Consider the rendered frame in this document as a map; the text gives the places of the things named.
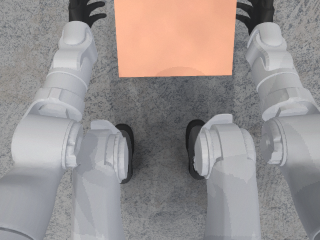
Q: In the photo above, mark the right robot upper arm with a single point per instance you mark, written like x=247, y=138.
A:
x=293, y=144

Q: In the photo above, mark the robot right forearm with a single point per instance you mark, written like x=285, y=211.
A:
x=273, y=72

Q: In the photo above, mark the robot right thigh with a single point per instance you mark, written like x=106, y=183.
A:
x=232, y=192

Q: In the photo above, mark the robot right hand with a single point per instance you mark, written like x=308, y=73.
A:
x=261, y=11

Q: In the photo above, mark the robot left hand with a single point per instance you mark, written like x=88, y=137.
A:
x=80, y=11

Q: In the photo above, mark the left robot foot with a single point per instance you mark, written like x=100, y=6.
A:
x=127, y=133

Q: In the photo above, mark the carton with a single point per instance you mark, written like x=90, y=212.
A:
x=173, y=38

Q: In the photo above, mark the robot left forearm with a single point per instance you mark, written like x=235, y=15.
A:
x=68, y=78

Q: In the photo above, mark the left robot upper arm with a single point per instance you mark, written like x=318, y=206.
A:
x=44, y=148

